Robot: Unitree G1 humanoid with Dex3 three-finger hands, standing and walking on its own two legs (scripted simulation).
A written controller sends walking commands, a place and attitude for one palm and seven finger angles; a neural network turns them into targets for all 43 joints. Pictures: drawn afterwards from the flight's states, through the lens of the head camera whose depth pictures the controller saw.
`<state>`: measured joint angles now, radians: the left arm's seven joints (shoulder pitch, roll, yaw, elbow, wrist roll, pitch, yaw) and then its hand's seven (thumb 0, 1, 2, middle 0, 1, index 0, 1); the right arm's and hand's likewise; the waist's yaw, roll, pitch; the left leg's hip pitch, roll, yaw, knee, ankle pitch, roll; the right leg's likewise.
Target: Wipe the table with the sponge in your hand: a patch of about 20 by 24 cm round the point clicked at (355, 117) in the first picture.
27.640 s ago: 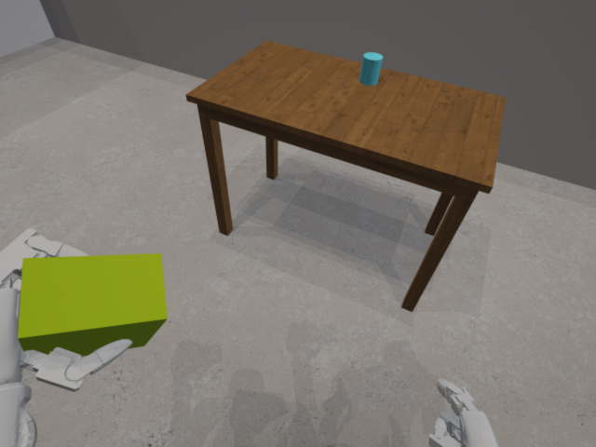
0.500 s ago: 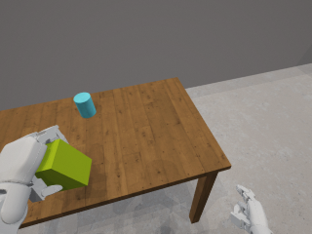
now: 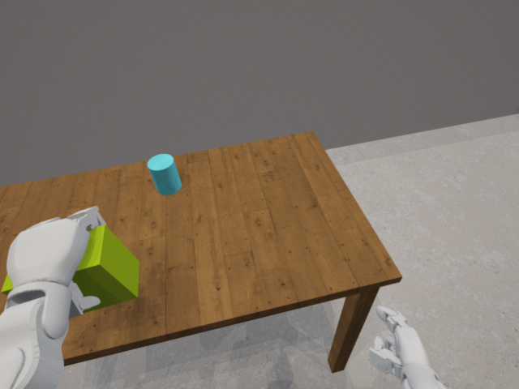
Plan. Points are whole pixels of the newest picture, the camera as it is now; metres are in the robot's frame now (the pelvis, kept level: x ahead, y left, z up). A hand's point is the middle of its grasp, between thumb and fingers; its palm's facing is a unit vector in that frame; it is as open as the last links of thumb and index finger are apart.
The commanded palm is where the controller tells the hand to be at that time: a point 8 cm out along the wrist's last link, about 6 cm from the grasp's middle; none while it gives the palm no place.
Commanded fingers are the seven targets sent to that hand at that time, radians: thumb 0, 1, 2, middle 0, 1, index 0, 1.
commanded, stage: turn the palm down, sponge in hand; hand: left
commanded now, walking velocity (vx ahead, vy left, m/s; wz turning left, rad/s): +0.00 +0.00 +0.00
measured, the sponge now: (86, 279) +0.22 +0.31 +0.07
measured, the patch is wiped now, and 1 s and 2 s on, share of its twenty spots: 0.00 0.00 0.00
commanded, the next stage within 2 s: move the sponge above the wiping area in 0.46 s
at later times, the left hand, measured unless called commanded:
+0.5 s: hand (97, 273) +0.22 +0.28 +0.10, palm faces +0.04 -0.10 -0.99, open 10.6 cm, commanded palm +0.19 +0.26 +0.16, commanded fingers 0.00 0.10 1.30 -1.20 -1.60 -1.20 -1.60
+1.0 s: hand (119, 277) +0.23 +0.27 +0.06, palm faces -0.07 -0.13 -0.99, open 10.6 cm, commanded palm +0.21 +0.26 +0.14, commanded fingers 0.00 0.10 1.30 -1.20 -1.60 -1.20 -1.60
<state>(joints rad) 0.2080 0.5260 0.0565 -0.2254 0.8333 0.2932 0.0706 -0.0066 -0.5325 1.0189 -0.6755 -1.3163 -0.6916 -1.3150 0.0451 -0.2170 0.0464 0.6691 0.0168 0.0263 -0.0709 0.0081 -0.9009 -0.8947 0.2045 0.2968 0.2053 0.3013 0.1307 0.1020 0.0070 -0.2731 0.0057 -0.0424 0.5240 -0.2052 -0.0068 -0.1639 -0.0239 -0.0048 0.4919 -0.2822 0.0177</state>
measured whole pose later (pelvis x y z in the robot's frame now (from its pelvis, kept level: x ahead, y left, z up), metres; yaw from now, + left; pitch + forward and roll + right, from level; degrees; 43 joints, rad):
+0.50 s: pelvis +0.00 -0.02 +0.00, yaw +0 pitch -4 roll +0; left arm 0.17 0.48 0.01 -0.14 0.88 0.35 0.00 -0.01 -0.53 1.02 -0.68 -1.31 -0.69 -1.31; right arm 0.02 -0.26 0.02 0.69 0.03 0.01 -0.07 0.01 -0.90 -0.89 0.20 0.30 0.20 0.30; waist 0.12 0.12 0.02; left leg -0.21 0.02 -0.06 0.46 -0.18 -0.03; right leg -0.11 -0.01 -0.02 0.46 -0.27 0.00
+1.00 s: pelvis +0.01 -0.01 +0.00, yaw +0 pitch -3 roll +0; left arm 0.19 0.46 -0.05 -0.12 0.91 0.30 -0.01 0.00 -0.53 1.02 -0.68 -1.30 -0.70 -1.30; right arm 0.03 -0.25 0.02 0.68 0.02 0.00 -0.07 0.01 -0.90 -0.89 0.20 0.30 0.20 0.30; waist 0.12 0.11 0.02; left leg -0.23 0.01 -0.05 0.47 -0.20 -0.02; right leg -0.13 -0.02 -0.01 0.46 -0.29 0.01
